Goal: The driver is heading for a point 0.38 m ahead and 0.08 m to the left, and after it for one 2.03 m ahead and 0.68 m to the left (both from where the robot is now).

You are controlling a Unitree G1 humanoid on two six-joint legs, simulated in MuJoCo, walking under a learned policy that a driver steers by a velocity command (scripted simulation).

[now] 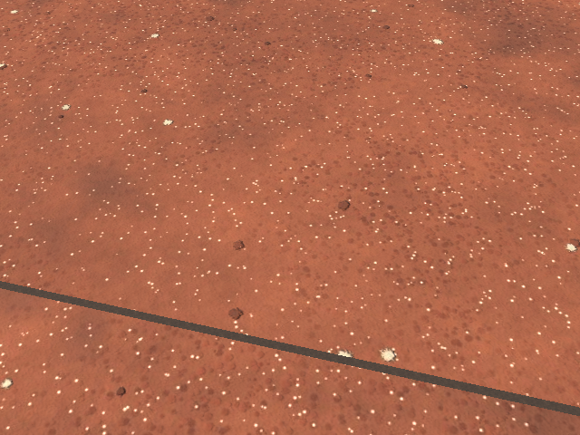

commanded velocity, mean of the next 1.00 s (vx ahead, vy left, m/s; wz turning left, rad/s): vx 0.44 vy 0.00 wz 0.21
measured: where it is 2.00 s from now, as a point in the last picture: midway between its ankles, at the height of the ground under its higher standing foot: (195, 298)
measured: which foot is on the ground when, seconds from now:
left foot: up 0.00-0.24, down 0.26-0.76, up 0.78-1.00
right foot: down 0.00-0.26, up 0.28-0.74, down 0.76-1.00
